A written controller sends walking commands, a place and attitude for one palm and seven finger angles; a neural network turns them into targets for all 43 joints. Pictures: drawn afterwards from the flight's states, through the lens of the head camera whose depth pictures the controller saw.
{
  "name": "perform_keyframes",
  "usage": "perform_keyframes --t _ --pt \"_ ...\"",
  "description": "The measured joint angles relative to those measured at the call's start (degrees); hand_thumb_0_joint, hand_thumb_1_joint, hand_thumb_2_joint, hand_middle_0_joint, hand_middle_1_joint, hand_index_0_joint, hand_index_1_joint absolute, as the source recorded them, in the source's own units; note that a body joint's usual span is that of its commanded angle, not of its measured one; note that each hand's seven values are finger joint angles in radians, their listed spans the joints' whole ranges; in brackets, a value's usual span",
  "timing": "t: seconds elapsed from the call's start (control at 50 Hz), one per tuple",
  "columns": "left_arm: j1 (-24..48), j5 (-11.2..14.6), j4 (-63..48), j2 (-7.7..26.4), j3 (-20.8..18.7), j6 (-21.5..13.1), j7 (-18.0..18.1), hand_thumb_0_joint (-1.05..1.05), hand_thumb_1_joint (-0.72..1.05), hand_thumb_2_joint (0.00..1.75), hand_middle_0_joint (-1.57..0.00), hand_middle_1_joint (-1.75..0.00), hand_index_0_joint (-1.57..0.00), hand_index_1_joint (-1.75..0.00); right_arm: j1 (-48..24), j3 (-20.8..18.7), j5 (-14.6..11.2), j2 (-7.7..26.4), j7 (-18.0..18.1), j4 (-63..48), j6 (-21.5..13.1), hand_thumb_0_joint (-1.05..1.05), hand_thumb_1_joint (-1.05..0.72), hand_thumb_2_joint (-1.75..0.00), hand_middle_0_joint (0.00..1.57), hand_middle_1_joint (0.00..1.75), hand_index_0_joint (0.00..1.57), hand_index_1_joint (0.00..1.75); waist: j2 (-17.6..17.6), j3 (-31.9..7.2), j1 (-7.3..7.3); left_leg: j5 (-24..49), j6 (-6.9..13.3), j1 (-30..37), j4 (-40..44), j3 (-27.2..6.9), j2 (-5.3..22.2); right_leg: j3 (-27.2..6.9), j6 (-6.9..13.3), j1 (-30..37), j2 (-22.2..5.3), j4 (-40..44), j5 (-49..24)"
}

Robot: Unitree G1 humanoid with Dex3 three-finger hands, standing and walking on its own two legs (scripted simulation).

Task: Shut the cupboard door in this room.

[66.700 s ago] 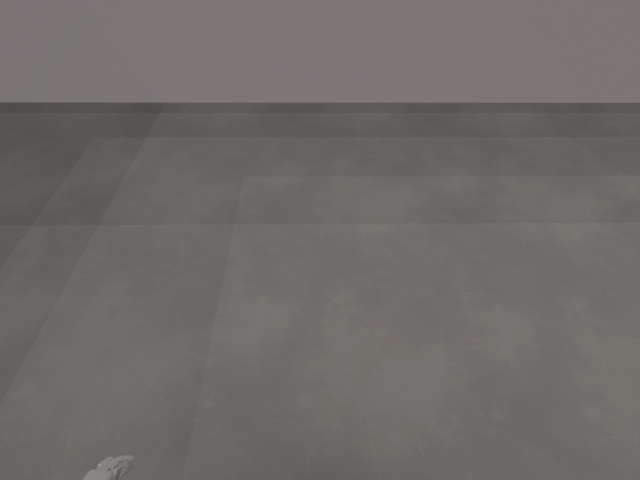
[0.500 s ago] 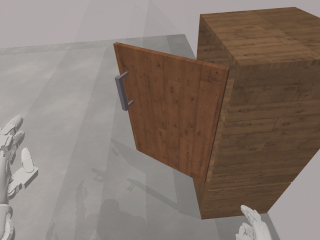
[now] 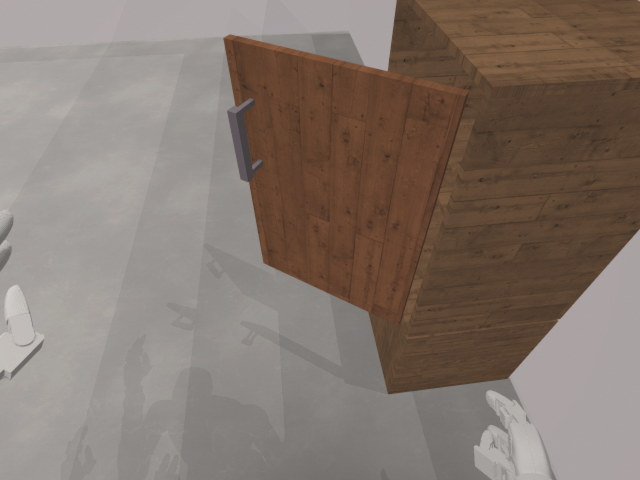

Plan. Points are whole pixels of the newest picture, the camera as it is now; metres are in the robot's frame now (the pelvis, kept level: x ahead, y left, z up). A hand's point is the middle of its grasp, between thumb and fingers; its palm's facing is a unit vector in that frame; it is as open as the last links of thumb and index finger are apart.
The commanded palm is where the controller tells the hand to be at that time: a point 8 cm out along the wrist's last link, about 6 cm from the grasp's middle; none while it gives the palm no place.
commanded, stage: step back with the hand held close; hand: left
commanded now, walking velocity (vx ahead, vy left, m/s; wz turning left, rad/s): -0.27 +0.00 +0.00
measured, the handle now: (247, 141) +0.67 +0.18 +0.06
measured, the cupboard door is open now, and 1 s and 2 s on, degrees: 54 54 54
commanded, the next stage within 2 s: stop stepping back and stand still in 0.74 s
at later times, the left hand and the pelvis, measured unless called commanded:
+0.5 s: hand out of the picture +0.11 +0.26 +0.17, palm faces +0.48 -0.73 -0.49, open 7.4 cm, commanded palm +0.05 +0.29 +0.18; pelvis -0.06 -0.02 -0.01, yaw +4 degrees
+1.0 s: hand out of the picture +0.05 +0.22 +0.16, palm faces +0.33 -0.79 -0.51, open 7.4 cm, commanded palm -0.02 +0.26 +0.18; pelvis -0.17 -0.03 +0.01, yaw -2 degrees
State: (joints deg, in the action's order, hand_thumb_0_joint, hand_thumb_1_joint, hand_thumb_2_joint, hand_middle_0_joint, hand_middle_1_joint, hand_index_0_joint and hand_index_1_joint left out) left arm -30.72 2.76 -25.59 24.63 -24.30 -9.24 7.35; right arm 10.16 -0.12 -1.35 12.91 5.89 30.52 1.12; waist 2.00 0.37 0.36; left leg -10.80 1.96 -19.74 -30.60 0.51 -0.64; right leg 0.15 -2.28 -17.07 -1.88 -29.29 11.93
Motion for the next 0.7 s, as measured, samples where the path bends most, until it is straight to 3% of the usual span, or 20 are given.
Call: perform_keyframes --t 0.12,0.2,0.34,0.42,0.52,0.56,0.6,0.66,0.7 --pt "0.12 -1.12 -1.03 -2.24 1.11 -1.32 0.60 0.01 0.89 0.90 -0.21 -0.31 -0.21 -0.30 1.93 -0.01 0.67 0.24 -0.25 1.47 -1.78 0.01 -0.90 -0.90 0.21 0.30 0.20 0.30 -0.17 -0.10 0.62 -2.90 -0.03 -3.64 -4.03 -1.41 0.80 1.58 0.67 -1.79 0.80 -0.76 -0.83" --pt "0.42 -1.21 -3.44 -2.09 1.21 -2.71 1.52 0.01 0.89 0.90 -0.22 -0.31 -0.21 -0.30 3.11 0.07 1.22 0.27 -0.10 3.00 -3.12 0.01 -0.90 -0.90 0.21 0.30 0.20 0.30 -0.92 0.30 0.61 -1.09 -0.37 -4.56 -3.92 -1.97 1.07 2.06 0.97 -2.44 1.15 -0.71 -1.33" --pt "2.51 -1.95 -3.14 1.73 -2.00 -5.18 1.48 0.01 0.89 0.90 -0.22 -0.31 -0.21 -0.30 4.82 -0.01 1.23 -0.68 0.10 3.51 -5.42 0.01 -0.90 -0.90 0.21 0.30 0.20 0.30 -1.19 0.38 -1.94 2.17 -0.18 -6.64 -4.35 -2.37 1.56 -0.99 1.33 -1.94 4.19 -5.18 3.31" --pt "1.34 -1.39 -2.30 1.24 -3.03 -6.05 1.12 0.01 0.89 0.90 -0.21 -0.31 -0.21 -0.30 3.13 -0.55 1.10 -0.51 -0.80 4.15 -5.29 0.01 -0.90 -0.90 0.21 0.30 0.20 0.30 -0.33 1.02 -1.37 -3.84 -0.89 -9.11 -7.36 -1.75 2.24 -1.40 2.02 -3.86 4.66 -6.04 2.34" --pt "-0.97 -1.10 -4.31 -0.16 0.44 -4.02 1.57 0.01 0.89 0.90 -0.21 -0.31 -0.21 -0.30 1.95 -1.30 1.32 -0.53 -1.44 6.49 -3.51 0.01 -0.90 -0.90 0.21 0.30 0.20 0.30 -3.11 -0.05 0.49 -11.83 -2.33 -9.12 -19.07 0.16 -0.04 -3.42 1.63 -4.83 2.33 -3.54 -0.19" --pt "-0.91 -1.13 -5.06 -0.10 0.76 -3.69 1.85 0.01 0.89 0.90 -0.22 -0.31 -0.21 -0.30 1.79 -0.83 1.39 -0.55 -1.01 6.20 -3.16 0.01 -0.90 -0.90 0.21 0.30 0.20 0.30 -4.25 -0.62 0.67 -9.69 -2.07 -4.62 -12.40 0.61 0.24 -3.75 0.99 -5.78 1.72 -2.66 -1.32" --pt "0.17 -0.98 -5.81 0.49 0.40 -3.77 2.19 0.01 0.88 0.90 -0.22 -0.31 -0.21 -0.30 1.31 -0.76 1.29 0.01 -0.31 4.85 -3.65 0.01 -0.90 -0.90 0.21 0.30 0.20 0.30 -3.43 -0.52 -0.09 -3.92 -1.07 -1.59 -4.14 -0.51 1.48 -2.74 0.42 -8.40 2.15 -4.85 -1.04" --pt "2.95 -0.64 -4.11 1.83 -1.35 -4.06 2.24 0.01 0.88 0.90 -0.22 -0.31 -0.21 -0.30 -1.23 -1.22 1.79 -2.15 -0.08 5.55 -4.86 0.01 -0.90 -0.90 0.21 0.30 0.20 0.30 -4.99 1.93 0.31 -3.77 -1.18 -2.81 -5.12 -0.07 1.07 -4.61 0.88 -11.46 3.87 -16.85 8.62" --pt "2.43 0.09 -3.62 1.47 -2.35 -3.43 2.05 0.01 0.89 0.90 -0.22 -0.31 -0.21 -0.30 -1.53 -0.99 2.23 -3.30 -0.84 5.37 -5.89 0.01 -0.90 -0.90 0.21 0.30 0.20 0.30 -4.10 1.51 0.44 -3.13 -1.59 -3.03 -4.04 -0.08 2.46 -3.08 1.08 -11.04 5.49 -21.42 11.68"
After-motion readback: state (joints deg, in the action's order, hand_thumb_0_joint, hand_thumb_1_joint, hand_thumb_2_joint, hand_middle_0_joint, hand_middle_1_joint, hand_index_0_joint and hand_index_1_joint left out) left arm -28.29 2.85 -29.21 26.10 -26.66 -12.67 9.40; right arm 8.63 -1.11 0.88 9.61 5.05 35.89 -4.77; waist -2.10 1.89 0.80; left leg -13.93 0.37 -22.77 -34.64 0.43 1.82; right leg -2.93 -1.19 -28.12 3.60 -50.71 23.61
